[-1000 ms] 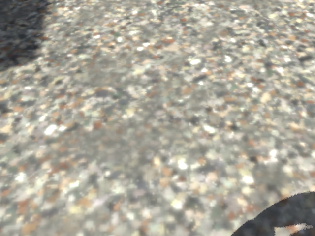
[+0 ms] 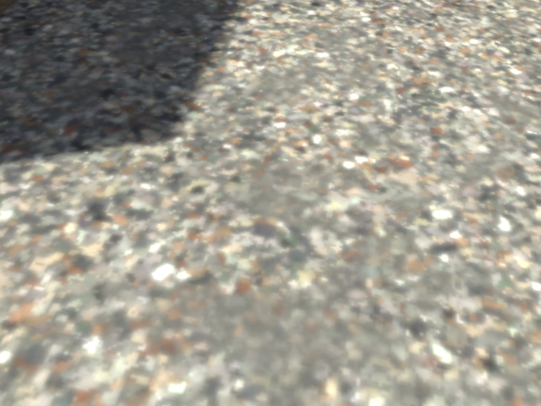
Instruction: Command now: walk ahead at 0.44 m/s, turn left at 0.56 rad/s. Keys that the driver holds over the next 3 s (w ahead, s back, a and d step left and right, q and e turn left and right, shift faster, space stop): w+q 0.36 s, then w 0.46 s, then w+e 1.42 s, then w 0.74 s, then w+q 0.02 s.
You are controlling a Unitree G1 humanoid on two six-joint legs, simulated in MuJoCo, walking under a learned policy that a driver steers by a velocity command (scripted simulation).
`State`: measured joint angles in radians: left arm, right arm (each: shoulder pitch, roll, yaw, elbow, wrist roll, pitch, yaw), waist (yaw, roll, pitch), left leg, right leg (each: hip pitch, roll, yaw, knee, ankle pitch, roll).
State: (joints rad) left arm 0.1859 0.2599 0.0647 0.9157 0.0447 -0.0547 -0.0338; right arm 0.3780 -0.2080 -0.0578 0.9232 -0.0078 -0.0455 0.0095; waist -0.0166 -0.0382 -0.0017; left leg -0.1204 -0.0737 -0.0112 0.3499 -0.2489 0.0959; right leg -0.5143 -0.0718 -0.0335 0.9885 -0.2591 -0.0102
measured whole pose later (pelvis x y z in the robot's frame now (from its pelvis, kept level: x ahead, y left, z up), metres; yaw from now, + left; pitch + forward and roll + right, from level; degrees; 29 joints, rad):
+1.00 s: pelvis +0.49 +0.12 +0.00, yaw +16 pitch +0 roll +0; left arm 0.30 0.25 0.05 0.92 0.02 -0.03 -0.03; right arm 0.27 -0.22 -0.04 0.89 -0.02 -0.09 0.00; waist 0.01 -0.04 0.03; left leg -0.17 -0.03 0.13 0.34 -0.19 0.08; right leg -0.50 -0.06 0.01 1.08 -0.27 -0.06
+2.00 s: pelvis +1.04 +0.17 -0.02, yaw -19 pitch +1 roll +0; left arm 0.35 0.31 0.07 0.83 0.02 -0.03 -0.01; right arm 0.13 -0.26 -0.03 0.73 -0.04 -0.06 -0.01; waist 0.06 -0.03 0.05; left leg -0.36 -0.01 0.05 0.53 -0.18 0.03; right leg -0.32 0.08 0.08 1.13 -0.39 -0.08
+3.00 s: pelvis +1.50 -0.10 -0.03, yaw -34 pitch +1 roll -1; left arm 0.43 0.25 0.03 0.98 0.01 -0.07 0.01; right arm 0.07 -0.24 -0.03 0.77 -0.04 -0.06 0.02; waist 0.05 0.00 0.05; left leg -0.46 -0.01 0.09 0.58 -0.12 0.09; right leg -0.01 0.05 -0.02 0.68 -0.44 -0.07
